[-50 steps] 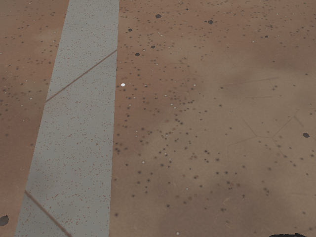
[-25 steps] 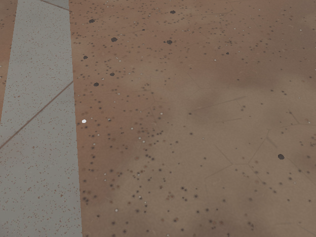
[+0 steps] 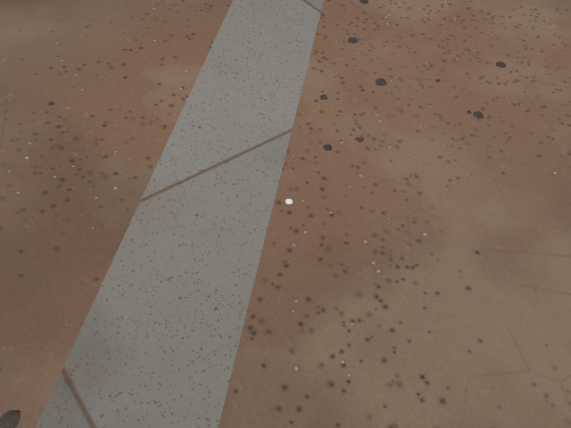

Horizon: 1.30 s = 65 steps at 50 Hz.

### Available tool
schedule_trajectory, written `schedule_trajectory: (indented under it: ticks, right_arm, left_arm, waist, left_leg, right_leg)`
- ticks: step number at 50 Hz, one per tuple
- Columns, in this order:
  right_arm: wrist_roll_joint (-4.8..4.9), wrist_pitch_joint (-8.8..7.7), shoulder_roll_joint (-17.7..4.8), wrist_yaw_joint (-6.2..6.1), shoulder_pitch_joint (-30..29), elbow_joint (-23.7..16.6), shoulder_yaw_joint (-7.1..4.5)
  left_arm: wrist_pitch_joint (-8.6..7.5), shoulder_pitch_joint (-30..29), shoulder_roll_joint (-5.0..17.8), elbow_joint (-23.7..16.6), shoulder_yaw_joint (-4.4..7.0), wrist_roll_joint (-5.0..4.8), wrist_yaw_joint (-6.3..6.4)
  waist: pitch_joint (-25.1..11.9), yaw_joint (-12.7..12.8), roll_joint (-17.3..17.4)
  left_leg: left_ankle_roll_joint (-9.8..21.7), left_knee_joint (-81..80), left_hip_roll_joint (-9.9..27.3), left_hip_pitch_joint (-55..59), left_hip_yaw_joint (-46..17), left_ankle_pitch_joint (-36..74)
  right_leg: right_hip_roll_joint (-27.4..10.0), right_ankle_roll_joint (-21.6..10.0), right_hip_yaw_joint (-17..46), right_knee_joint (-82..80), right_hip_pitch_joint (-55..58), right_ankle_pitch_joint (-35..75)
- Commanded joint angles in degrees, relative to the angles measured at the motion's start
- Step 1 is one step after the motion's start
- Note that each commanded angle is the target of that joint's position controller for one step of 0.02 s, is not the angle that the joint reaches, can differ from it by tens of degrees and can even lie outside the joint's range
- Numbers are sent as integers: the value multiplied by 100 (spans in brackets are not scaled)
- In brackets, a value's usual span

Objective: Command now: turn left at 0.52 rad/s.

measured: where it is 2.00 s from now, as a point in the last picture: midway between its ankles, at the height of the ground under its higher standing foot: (367, 421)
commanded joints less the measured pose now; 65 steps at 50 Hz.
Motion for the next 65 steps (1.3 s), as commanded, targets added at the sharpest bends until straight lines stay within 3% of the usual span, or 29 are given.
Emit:
schedule_trajectory:
  ticks: [1, 4, 6, 10, 15, 18, 20, 21, 22, 23, 24, 26, 29, 33, 36, 37, 39, 40, 41, 42, 44, 46, 48, 54, 59, 61, 63, 64, 65]
  right_arm:
    - [17, -48, -1106, -141, 151, -271, -292]
    - [85, -94, -706, -166, -152, -379, -153]
    - [85, -155, -648, -172, -1, -302, -117]
    - [-24, -249, -332, -267, 85, -90, 81]
    - [-24, -210, -838, -340, 121, 133, -23]
    - [29, -179, -860, -381, 11, 182, -71]
    - [45, -162, -889, -405, -73, 224, -122]
    - [31, -174, -830, -409, -111, 175, -130]
    - [15, -165, -625, -397, -117, 9, -108]
    - [49, -102, -377, -436, -461, -101, -44]
    - [-2, -59, -458, -423, -495, -73, -54]
    - [43, -46, -497, -358, -347, 40, -92]
    - [-5, -65, -520, -276, -302, 43, -90]
    - [52, -89, -470, -291, -526, -132, -35]
    - [15, -160, -568, -251, -487, -222, -24]
    - [20, -191, -575, -249, -388, -224, -21]
    - [44, -291, -504, -326, 374, -17, -16]
    - [7, -360, -886, -412, 858, 99, -103]
    - [-74, -400, -1649, -429, 1141, 64, -248]
    - [-187, -415, -1685, -402, 766, 81, -282]
    - [-67, -480, -999, -363, 126, -51, -115]
    - [-37, -582, -776, -339, 215, -41, -49]
    - [-51, -702, -716, -254, 673, 154, -51]
    - [-25, -817, -670, -149, 1393, 588, -64]
    - [6, -795, -696, -120, 1771, 955, -39]
    - [1, -759, -863, -132, 1721, 1039, -80]
    - [75, -745, -889, -122, 1503, 1066, -78]
    - [131, -765, -663, -99, 1398, 887, -1]
    - [226, -750, 169, -77, 1821, 646, 174]
  left_arm:
    - [-10, -209, 461, -501, 100, -119, 12]
    - [-40, 235, 571, -208, 164, 14, -70]
    - [-1, 263, 440, -162, 132, -42, -100]
    - [84, 197, 191, 8, 8, -61, -114]
    - [25, 188, 398, 75, 31, -131, -80]
    - [-63, 347, 284, 121, 3, -151, -60]
    - [-138, 473, 229, 137, -23, -138, -56]
    - [-183, 504, 442, 124, 21, -82, -47]
    - [-240, 724, 933, 96, 130, -9, -39]
    - [-227, 766, 1193, 139, 235, -102, -69]
    - [-233, 919, 1002, 164, 212, -79, -78]
    - [-153, 313, 796, 38, 203, -114, -32]
    - [-89, 175, 687, -47, 216, -137, -33]
    - [-53, 477, 897, 13, 324, -107, -52]
    - [-5, 358, 985, -42, 388, -40, -138]
    - [6, 186, 996, -96, 399, -18, -177]
    - [8, -372, 928, -255, 396, -56, -196]
    - [-45, -427, 645, -359, 333, -87, -166]
    - [-120, -390, 122, -587, 181, -167, -158]
    - [-176, -584, 577, -590, 240, 31, -146]
    - [-219, -217, 739, -355, 312, 30, -300]
    - [-221, 5, 619, -188, 283, 91, -443]
    - [-237, -171, 437, -246, 217, 68, -508]
    - [-298, -979, 297, -429, 111, 99, -518]
    - [-412, -1766, 29, -718, -85, 86, -549]
    - [-466, -1378, 116, -642, -66, 39, -467]
    - [-589, 116, 385, -153, 66, 70, -307]
    - [-656, 1130, 823, 51, 194, 198, -191]
    - [-656, 1525, 1417, 86, 309, 260, -119]
  waist:
    - [-12, -46, 946]
    - [-488, 69, 949]
    - [-584, 34, 754]
    - [-417, -111, 888]
    - [-197, -189, 884]
    - [-284, -68, 726]
    - [-330, 95, 592]
    - [-373, 74, 322]
    - [-507, -20, -523]
    - [-140, 207, -1296]
    - [-164, 245, -757]
    - [-76, -60, -243]
    - [-313, -38, -374]
    - [-428, 207, -481]
    - [-500, 225, -629]
    - [-394, 125, -687]
    - [-199, -474, -452]
    - [-193, -668, 341]
    - [-486, -674, 1796]
    - [126, -447, 1094]
    - [428, 24, 721]
    - [279, -21, 977]
    - [240, -154, 853]
    - [389, -452, 836]
    - [384, -562, 1019]
    - [257, -296, 1058]
    - [-514, 473, 704]
    - [-1289, 869, 228]
    - [-2070, 645, -1177]
  left_leg:
    - [979, -1759, 1600, 403, -1938, 2029]
    - [808, -1589, 1152, 789, -1373, 2970]
    - [827, -1600, 1213, 1039, -1304, 3128]
    - [709, -1808, 1234, 954, -1099, 2337]
    - [859, -1495, 1489, 832, -1233, 2403]
    - [903, -1161, 1600, 963, -1226, 3009]
    - [648, -836, 1459, 771, -992, 2852]
    - [408, -430, 1204, 453, -783, 2342]
    - [89, 595, 496, -217, -181, 1166]
    - [-163, 1252, -356, -1055, 242, -1056]
    - [-223, 2262, -190, -1278, -168, -1600]
    - [-337, 2643, 1, -1381, -345, -986]
    - [-549, 2239, -10, -1370, -212, -620]
    - [-611, 1403, -12, -1256, -226, -646]
    - [-497, 729, -119, -637, -178, -813]
    - [-437, 376, -181, -288, -165, -851]
    - [-281, -1058, -221, 1222, -105, -120]
    - [-135, -1736, 472, 2056, -900, -793]
    - [335, -2705, 2274, 2338, -3380, -2869]
    - [598, -2926, 2515, 1323, -3834, -3084]
    - [511, -2836, 1934, 923, -2718, -2396]
    - [425, -2843, 1490, 1029, -1739, -1343]
    - [470, -2786, 1424, 1259, -1367, -629]
    - [644, -2738, 1526, 1834, -795, 613]
    - [716, -2337, 1488, 1484, -584, 2426]
    - [672, -1944, 1605, 1340, -670, 3475]
    - [422, -316, 1248, 951, -315, 4548]
    - [280, 1169, 925, -114, -121, 2990]
    - [75, 3019, 71, -1890, 172, -1123]
  right_leg:
    - [127, -8, 777, 1308, -1079, 107]
    - [256, 13, 621, 1573, -758, 654]
    - [247, 54, 632, 1425, -713, 712]
    - [192, 41, 715, -9, 18, 693]
    - [454, -161, 615, -757, 476, 170]
    - [476, -268, 501, -1160, 621, 269]
    - [450, -396, 609, -2132, 1083, 1230]
    - [174, -553, 1188, -2405, 1363, 1873]
    - [-847, -913, 2550, -2606, 1765, 3437]
    - [-1611, -1750, 3503, -2805, 1613, 4895]
    - [-1637, -2042, 3459, -2939, 1679, 4784]
    - [-942, -1700, 2687, -2904, 1520, 3968]
    - [-468, -1453, 2356, -2774, 1788, 3837]
    - [-536, -1507, 2739, -2615, 1934, 3591]
    - [-354, -1487, 3214, -2946, 1391, 699]
    - [-278, -1437, 3364, -3017, 1039, -19]
    - [148, -1074, 3257, -2694, -134, -788]
    - [622, -714, 2729, -1787, -1040, -1213]
    - [1494, -453, 1516, -27, -1804, -1117]
    - [993, -446, 1607, 712, -1956, -281]
    - [628, -387, 1483, 1128, -1671, 545]
    - [560, -280, 1203, 1514, -1570, 1023]
    - [555, -268, 1257, 1573, -1759, 1339]
    - [512, -146, 1133, 467, -2207, 1702]
    - [341, -260, 114, -1014, -1041, 1484]
    - [537, -456, 45, -1346, -222, 1319]
    - [709, -692, 138, -2058, 1768, 1755]
    - [-366, -910, 1227, -2291, 3312, 941]
    - [-2207, -1347, 3814, -2805, 4633, 247]
Velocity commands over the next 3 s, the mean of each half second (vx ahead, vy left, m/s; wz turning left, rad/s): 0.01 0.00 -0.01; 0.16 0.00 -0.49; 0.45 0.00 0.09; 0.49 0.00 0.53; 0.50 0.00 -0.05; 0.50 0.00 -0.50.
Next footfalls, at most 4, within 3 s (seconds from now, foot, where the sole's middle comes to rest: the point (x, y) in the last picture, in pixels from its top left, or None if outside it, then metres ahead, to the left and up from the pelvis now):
0.42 right None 0.00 -0.10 -0.77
0.80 left None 0.05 0.11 -0.77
1.28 right None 0.21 -0.20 -0.77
1.80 left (322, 399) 0.55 -0.10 -0.77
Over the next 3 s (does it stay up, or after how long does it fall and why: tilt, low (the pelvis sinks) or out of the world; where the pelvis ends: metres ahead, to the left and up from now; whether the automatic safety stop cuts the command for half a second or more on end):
stays up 1.07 -0.18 0.00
